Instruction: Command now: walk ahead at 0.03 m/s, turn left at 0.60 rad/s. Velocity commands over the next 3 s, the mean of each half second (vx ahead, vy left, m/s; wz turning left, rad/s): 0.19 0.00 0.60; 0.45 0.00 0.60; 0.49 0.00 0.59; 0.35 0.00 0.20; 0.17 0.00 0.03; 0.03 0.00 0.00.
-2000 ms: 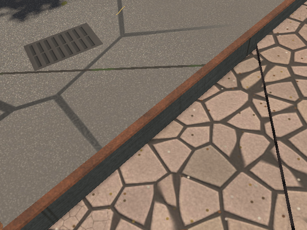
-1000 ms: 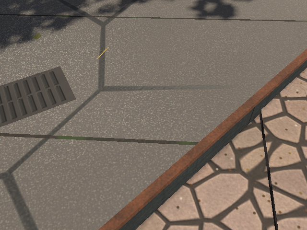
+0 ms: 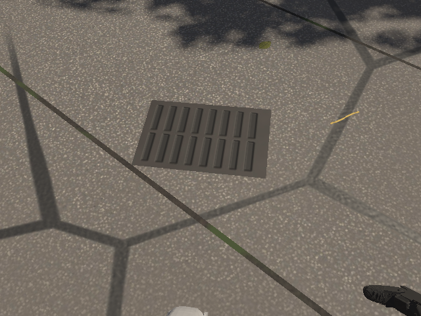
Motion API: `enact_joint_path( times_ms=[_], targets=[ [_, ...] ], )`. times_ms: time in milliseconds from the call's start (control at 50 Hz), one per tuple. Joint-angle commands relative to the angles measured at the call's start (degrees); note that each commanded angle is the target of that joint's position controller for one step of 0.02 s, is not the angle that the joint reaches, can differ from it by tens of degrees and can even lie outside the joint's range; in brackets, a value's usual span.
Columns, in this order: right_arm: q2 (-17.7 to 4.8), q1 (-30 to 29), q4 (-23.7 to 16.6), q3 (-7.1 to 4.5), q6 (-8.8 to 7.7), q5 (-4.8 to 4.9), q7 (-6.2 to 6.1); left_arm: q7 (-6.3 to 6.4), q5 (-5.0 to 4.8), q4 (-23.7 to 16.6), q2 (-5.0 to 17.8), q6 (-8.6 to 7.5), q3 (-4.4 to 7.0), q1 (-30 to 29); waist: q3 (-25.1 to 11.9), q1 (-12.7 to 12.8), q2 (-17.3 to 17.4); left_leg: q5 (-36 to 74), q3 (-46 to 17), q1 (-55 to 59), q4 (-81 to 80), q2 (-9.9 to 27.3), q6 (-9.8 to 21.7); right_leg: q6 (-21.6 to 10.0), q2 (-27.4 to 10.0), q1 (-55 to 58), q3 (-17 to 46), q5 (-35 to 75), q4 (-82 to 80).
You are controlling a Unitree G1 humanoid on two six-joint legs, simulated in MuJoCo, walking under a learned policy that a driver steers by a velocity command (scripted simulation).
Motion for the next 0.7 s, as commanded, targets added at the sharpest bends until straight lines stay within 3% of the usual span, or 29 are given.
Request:
enact_joint_path(
  times_ms=[20,40,60,100,120,140,160,180,200,220,240,260,280,300,320,340,360,380,400,440,480,520,580,640,680,700],
  targets=[
    [-0.34,-6.66,-8.92,1.29,-0.85,-0.75,-0.02,1.58,-0.28,-3.91,8.31,-0.02,2.09,1.61,-6.49,0.4,-8.1,2.08,-1.78,-12.72,-1.16,3.46,-0.84,-11.45,-15.85,11.68,6.89,26.91,-6.86],
    [0.27,-6.84,-10.69,1.46,-0.9,-1.1,0.04,1.8,-0.14,-3.62,8.81,0.42,2.02,1.32,-6.81,-1.05,-8.83,3.04,-2.18,-12.71,-3.11,5.07,-0.84,-11.09,-15.86,10.0,6.27,29.07,-6.09],
    [0.0,-7.54,-12.25,1.73,-1.22,-1.16,0.39,1.7,-0.85,-3.63,9.58,1.09,2.31,0.35,-8.08,-2.61,-8.98,4.59,0.43,-10.26,-13.61,6.5,-1.2,-11.12,-13.09,8.6,4.13,27.0,-5.97],
    [0.99,-9.13,-13.01,2.38,-2.02,-1.73,0.99,1.77,-0.69,-4.21,12.37,1.85,3.52,-0.44,-11.48,-2.3,-9.46,12.32,3.01,-3.79,-31.08,9.82,-0.63,-10.56,-12.17,9.12,2.73,24.83,-6.2],
    [4.58,-11.5,-14.17,4.24,-2.41,-0.83,1.32,1.39,-1.39,-3.07,15.78,2.53,4.32,0.49,-12.96,-1.77,-14.66,-4.4,7.1,5.06,-45.92,8.66,2.88,-11.19,-12.97,6.35,1.74,27.97,-10.27],
    [3.78,-12.6,-13.37,3.82,-2.46,0.44,1.69,0.91,-1.93,-2.27,16.11,3.09,4.75,3.66,-12.58,0.25,-14.81,-6.88,9.29,8.45,-50.66,7.92,4.47,-11.6,-14.77,7.64,1.69,31.55,-10.4],
    [2.32,-10.16,-12.15,3.24,-2.08,0.68,1.9,0.47,-2.02,-1.81,16.54,3.33,4.98,4.14,-13.88,-0.3,-14.35,-6.14,9.55,10.42,-54.79,7.59,6.19,-11.45,-17.18,10.68,1.68,34.11,-9.61],
    [-0.43,-3.32,-8.42,2.14,-2.34,-0.9,2.32,-1.12,-2.02,0.24,16.79,2.09,4.69,6.87,-16.57,-1.27,-11.84,3.54,14.08,18.4,-51.31,2.85,9.31,-12.82,-17.0,10.02,-1.13,55.17,-7.95],
    [-4.79,3.78,-5.29,-0.39,-2.78,-0.91,1.94,-1.89,-0.97,0.29,15.31,1.12,3.96,5.6,-19.53,-5.11,-7.94,7.55,7.42,25.19,-55.22,0.14,14.01,-10.61,-12.57,7.52,-4.23,64.69,1.12],
    [-8.61,10.4,-3.34,-2.52,-2.83,-0.71,1.04,-2.67,-0.21,-2.1,13.74,0.28,3.2,0.94,-21.66,-8.94,-0.88,-0.63,-6.27,33.42,-62.23,2.38,19.63,-7.49,-7.06,-1.96,-6.81,59.47,15.59],
    [-14.18,19.43,-2.22,-4.58,-2.88,-1.34,-0.15,-4.5,-0.16,-6.23,9.9,-1.23,1.95,-5.04,-24.92,-12.71,16.11,-17.52,-35.14,45.48,-85.86,10.73,27.36,-4.64,1.5,-19.31,-1.66,5.04,37.49],
    [-17.17,16.1,-3.08,-4.71,-4.25,-1.73,-0.59,-6.94,-0.55,-6.87,8.13,-3.15,1.93,-8.24,-25.38,-11.07,14.77,-31.42,-58.42,45.67,-101.49,17.03,29.92,-3.82,8.13,-31.37,13.54,-7.27,63.53],
    [-14.03,13.49,-2.41,-3.04,-5.93,-1.3,-0.38,-8.24,-1.07,-7.09,6.78,-4.62,1.74,-8.58,-19.81,-8.97,10.4,-26.42,-59.31,41.53,-104.86,19.89,27.11,-4.18,7.14,-37.64,16.4,-6.77,76.13],
    [-10.18,14.44,0.05,-1.9,-6.81,-1.1,0.27,-8.19,-1.8,-7.79,4.81,-5.64,0.9,-10.27,-10.24,-7.54,7.55,-20.93,-53.05,35.97,-103.02,17.92,24.89,-4.75,6.64,-41.78,14.32,-7.74,79.97],
    [-6.63,14.23,2.6,-1.1,-7.07,-0.8,1.07,-7.88,-1.39,-7.87,2.94,-6.44,-0.05,-8.98,-4.65,-4.54,5.34,-14.89,-44.31,30.44,-98.73,15.0,22.19,-5.12,5.0,-42.85,13.17,-7.68,79.84],
    [-3.37,12.49,4.18,-0.26,-6.91,-0.88,1.51,-7.76,-0.82,-8.03,1.6,-6.48,-0.73,-6.16,-3.45,-0.97,5.95,-11.92,-36.16,25.59,-95.03,11.68,19.98,-5.06,4.24,-40.28,12.01,-7.11,80.11],
    [-0.91,11.29,4.85,0.35,-7.08,-0.84,1.71,-7.9,-0.99,-8.29,1.22,-6.22,-1.09,-3.91,-2.85,1.05,7.2,-9.71,-31.06,23.26,-94.81,9.33,19.01,-4.98,4.21,-38.35,11.37,-6.9,80.25],
    [-0.39,11.42,5.66,0.3,-7.3,-0.5,1.7,-7.48,-0.82,-8.69,1.74,-5.76,-1.0,-3.77,-2.65,1.35,7.3,-6.36,-29.6,23.72,-96.57,8.56,19.11,-4.59,4.53,-38.35,10.87,-6.64,81.28],
    [-1.74,11.8,6.7,-0.15,-7.45,0.36,2.05,-7.1,0.09,-9.79,1.38,-5.53,-1.79,-3.4,-3.63,2.18,6.02,-0.93,-24.68,24.55,-96.7,6.98,18.63,-4.18,3.72,-37.04,10.43,-3.11,75.97],
    [-1.89,14.34,8.79,-0.42,-8.18,0.45,1.96,-6.51,1.43,-11.38,2.63,-6.05,-1.94,-6.36,-3.53,1.02,4.58,4.19,-24.83,27.55,-100.89,6.62,20.17,-3.33,3.39,-38.13,9.74,-1.4,68.01],
    [-3.47,14.61,8.65,-1.09,-7.19,0.45,-0.03,-5.61,1.71,-13.29,2.18,-6.39,-2.79,-10.65,-3.45,-0.38,3.64,9.73,-24.38,30.17,-104.36,6.49,22.13,-0.83,3.65,-35.29,7.04,-0.91,48.44],
    [-4.83,15.5,7.95,-1.33,-7.95,-0.39,-0.86,-5.33,0.73,-12.19,2.79,-6.95,-2.34,-14.25,-6.49,-2.75,5.43,17.1,-22.65,32.7,-106.29,8.26,21.76,0.36,4.72,-28.7,5.62,6.01,34.69],
    [-7.4,18.65,9.22,-2.44,-7.87,0.82,-1.18,-6.08,-1.43,-11.72,1.92,-7.47,-2.08,-16.88,-6.9,-4.61,7.24,13.9,-22.44,36.15,-106.86,9.44,20.96,1.09,6.27,-21.73,6.36,6.33,18.06],
    [-9.29,18.18,9.81,-3.44,-7.45,1.33,-0.58,-6.35,-2.44,-10.01,3.84,-7.39,-0.46,-14.27,-5.41,-3.3,8.19,6.65,-25.09,34.5,-104.93,10.74,19.57,0.99,5.46,-11.32,8.74,5.82,11.56],
    [-7.5,17.14,9.71,-3.13,-7.06,0.85,-0.04,-6.14,-2.89,-8.46,4.4,-7.32,0.67,-9.19,-5.35,-0.53,7.83,7.26,-25.11,33.28,-99.38,9.57,18.24,-0.11,4.89,-3.63,8.4,2.4,7.73],
    [-5.27,16.39,9.13,-2.55,-6.99,0.54,0.35,-5.94,-2.78,-6.67,4.81,-7.43,1.41,-2.56,-7.95,2.84,6.18,10.34,-22.58,29.18,-91.37,7.13,16.43,-1.16,4.1,5.9,8.23,0.06,6.01]
  ],
)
